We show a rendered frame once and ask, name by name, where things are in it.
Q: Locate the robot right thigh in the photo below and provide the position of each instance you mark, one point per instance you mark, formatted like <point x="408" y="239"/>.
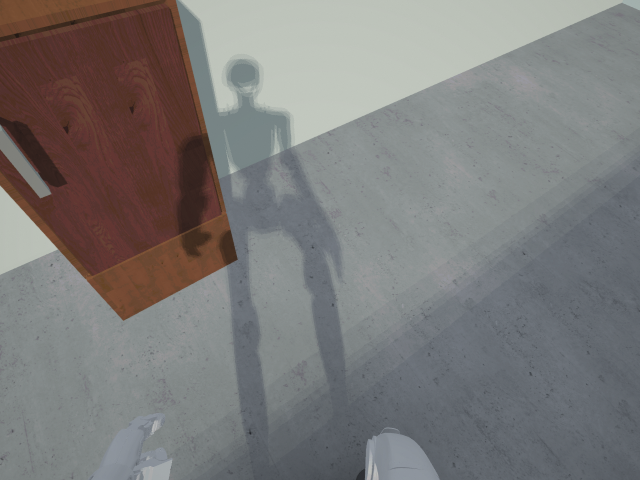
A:
<point x="391" y="456"/>

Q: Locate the cupboard door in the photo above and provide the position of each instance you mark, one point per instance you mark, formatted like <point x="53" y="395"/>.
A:
<point x="103" y="112"/>

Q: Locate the handle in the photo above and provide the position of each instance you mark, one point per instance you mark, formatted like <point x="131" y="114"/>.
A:
<point x="19" y="161"/>

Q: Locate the robot left hand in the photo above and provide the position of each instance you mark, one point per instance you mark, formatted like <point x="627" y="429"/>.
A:
<point x="126" y="448"/>

